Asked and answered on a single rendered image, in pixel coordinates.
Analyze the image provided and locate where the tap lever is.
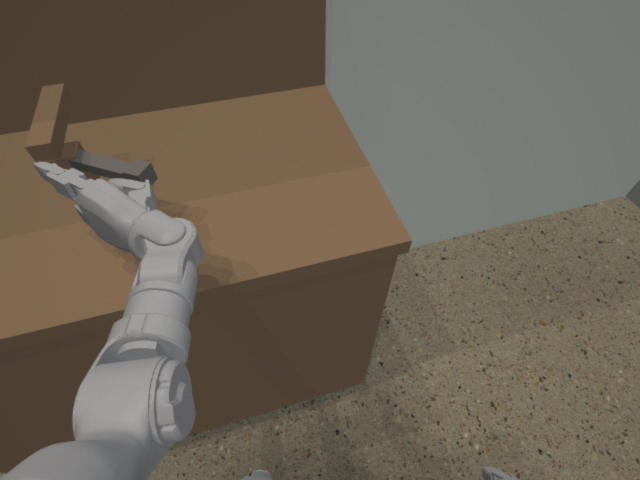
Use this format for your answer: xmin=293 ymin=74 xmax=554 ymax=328
xmin=68 ymin=149 xmax=158 ymax=186

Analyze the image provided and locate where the robot left upper arm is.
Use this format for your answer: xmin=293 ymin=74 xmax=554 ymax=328
xmin=0 ymin=356 xmax=196 ymax=480

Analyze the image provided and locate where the left robot shin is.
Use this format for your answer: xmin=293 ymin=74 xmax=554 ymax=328
xmin=251 ymin=470 xmax=272 ymax=479

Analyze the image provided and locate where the robot left hand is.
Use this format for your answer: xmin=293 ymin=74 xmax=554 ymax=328
xmin=33 ymin=162 xmax=157 ymax=252

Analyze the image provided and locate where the counter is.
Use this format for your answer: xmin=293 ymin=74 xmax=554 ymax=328
xmin=0 ymin=0 xmax=412 ymax=474

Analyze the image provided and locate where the left robot forearm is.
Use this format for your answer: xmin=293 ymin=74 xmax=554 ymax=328
xmin=72 ymin=210 xmax=204 ymax=439

